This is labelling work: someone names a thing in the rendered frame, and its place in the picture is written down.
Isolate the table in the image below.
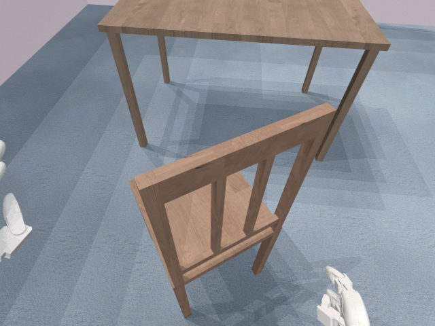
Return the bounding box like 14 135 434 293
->
97 0 391 162

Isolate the left robot hand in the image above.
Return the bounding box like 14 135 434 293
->
0 140 32 262

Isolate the right robot hand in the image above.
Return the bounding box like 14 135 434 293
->
317 266 370 326

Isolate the chair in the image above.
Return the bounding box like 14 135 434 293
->
128 103 337 318

